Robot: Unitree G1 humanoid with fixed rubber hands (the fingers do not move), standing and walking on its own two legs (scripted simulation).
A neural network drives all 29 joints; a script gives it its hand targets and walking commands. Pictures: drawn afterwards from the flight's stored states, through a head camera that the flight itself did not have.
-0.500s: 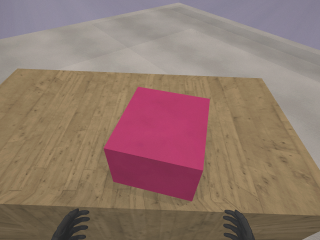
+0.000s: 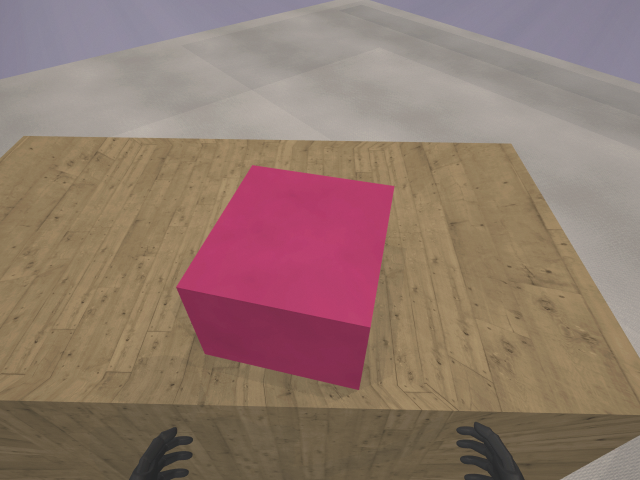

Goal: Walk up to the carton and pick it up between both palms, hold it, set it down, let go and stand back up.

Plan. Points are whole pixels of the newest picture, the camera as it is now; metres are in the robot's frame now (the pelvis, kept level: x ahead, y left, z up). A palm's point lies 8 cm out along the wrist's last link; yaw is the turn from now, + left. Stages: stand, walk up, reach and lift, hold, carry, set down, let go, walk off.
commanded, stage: let go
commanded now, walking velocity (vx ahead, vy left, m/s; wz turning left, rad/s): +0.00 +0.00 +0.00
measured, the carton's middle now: (301, 268) +0.46 +0.03 -0.02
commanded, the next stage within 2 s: stand in 0.48 s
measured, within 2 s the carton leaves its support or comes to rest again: neither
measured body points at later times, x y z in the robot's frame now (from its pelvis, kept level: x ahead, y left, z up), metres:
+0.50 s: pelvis -0.02 +0.01 +0.00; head -0.02 +0.01 +0.45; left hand +0.15 +0.24 -0.09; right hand +0.13 -0.22 -0.10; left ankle -0.01 +0.15 -0.74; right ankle +0.01 -0.08 -0.74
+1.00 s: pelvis -0.01 +0.03 +0.00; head -0.02 +0.03 +0.45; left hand +0.06 +0.28 -0.12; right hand +0.05 -0.22 -0.14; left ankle -0.01 +0.15 -0.74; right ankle +0.01 -0.08 -0.74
